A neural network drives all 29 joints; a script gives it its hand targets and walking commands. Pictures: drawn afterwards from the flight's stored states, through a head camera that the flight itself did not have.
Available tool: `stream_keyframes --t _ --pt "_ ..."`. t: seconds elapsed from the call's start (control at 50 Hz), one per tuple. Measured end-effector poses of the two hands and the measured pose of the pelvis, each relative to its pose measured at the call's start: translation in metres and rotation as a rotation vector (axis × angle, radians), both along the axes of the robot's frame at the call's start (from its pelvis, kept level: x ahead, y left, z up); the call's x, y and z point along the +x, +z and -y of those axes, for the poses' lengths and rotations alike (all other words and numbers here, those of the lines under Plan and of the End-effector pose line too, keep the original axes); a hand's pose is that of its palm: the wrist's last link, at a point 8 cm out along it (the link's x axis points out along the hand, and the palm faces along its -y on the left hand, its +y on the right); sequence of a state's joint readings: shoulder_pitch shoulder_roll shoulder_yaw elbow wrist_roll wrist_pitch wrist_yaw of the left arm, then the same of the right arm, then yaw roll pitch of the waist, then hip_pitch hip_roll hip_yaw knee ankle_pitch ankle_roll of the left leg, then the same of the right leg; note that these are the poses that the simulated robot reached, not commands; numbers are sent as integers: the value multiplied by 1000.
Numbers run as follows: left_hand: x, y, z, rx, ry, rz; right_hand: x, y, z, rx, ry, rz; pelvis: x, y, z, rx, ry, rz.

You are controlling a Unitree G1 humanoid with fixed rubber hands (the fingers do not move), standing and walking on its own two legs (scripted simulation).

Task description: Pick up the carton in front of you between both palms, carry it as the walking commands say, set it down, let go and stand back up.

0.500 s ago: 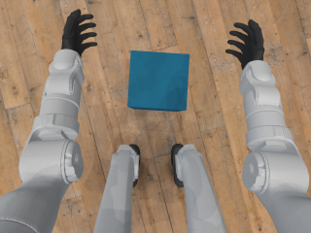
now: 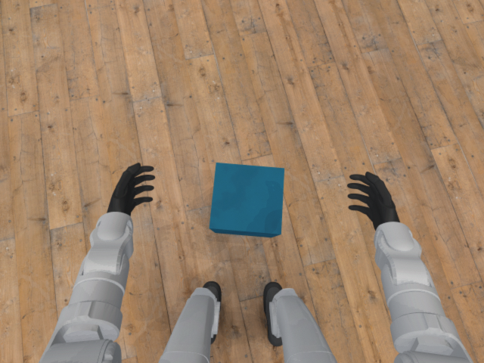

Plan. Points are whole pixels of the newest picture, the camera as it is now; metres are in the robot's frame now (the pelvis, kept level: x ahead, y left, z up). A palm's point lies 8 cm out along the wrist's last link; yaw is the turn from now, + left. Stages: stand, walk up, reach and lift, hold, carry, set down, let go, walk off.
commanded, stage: let go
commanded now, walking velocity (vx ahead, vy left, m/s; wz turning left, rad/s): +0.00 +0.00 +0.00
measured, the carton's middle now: (246, 203) +0.42 -0.01 -0.59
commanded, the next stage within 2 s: stand in 0.84 s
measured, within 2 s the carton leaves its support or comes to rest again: neither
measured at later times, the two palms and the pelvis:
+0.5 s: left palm (68, 304) +0.20 +0.24 -0.01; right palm (431, 311) +0.19 -0.23 -0.01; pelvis +0.04 +0.00 +0.06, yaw -1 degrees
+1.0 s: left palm (46, 322) +0.17 +0.27 -0.03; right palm (455, 320) +0.18 -0.27 -0.02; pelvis +0.03 +0.00 +0.05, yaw -1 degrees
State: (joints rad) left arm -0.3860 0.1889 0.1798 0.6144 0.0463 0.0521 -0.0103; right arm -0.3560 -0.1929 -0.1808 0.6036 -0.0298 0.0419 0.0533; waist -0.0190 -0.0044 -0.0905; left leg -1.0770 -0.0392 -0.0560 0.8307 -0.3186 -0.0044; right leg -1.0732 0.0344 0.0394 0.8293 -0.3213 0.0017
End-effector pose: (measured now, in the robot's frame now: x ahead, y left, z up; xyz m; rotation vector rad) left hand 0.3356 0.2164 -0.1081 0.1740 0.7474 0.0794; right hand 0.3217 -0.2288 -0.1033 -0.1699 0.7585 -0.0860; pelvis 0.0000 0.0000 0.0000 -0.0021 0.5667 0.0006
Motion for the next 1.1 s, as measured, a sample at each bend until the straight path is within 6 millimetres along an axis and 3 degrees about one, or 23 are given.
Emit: stream_keyframes --t 0.3,0.42,0.56,0.84,1.0,1.1 --pt "-95 71 -11 0 -10 -23 -98 73 3 3 -10 -21 32 48 -1 1 -8 320" --pt "-126 92 -17 0 -10 -27 -125 90 4 4 -8 -22 37 58 -3 -1 -12 463" --pt "-140 100 -19 -6 -16 -39 -131 96 3 10 7 -27 34 59 -4 -2 -11 585" --pt "-144 99 -15 -3 -11 -49 -134 97 3 -11 1 -56 29 57 -2 -2 -13 669" --pt "-161 82 -53 144 27 -126 -144 84 41 -150 -39 -96 32 53 -1 -6 -9 590" --pt "-168 81 -69 186 40 -165 -149 80 55 -184 -48 -133 36 54 -1 -6 -9 576"
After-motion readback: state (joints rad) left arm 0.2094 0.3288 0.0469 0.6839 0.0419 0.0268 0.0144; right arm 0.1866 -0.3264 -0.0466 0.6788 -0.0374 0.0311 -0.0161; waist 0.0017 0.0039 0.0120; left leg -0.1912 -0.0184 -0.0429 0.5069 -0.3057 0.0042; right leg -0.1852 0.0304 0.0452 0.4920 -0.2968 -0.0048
